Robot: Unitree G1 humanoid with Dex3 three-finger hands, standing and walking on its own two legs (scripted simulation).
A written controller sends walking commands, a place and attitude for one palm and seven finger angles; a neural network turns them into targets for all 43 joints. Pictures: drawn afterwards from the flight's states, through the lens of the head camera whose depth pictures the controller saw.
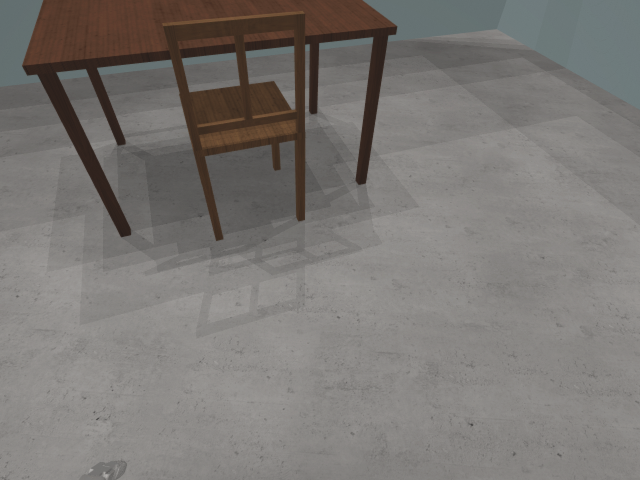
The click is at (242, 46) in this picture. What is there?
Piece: chair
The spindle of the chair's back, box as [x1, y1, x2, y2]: [234, 35, 252, 119]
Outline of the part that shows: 236,35 234,36 243,111 245,119 248,119 252,117 243,35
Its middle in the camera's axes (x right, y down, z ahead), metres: -0.25 -0.50 +1.22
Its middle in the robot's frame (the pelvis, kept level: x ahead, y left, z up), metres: +1.23 +0.31 -0.09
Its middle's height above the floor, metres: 0.68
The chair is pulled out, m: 0.00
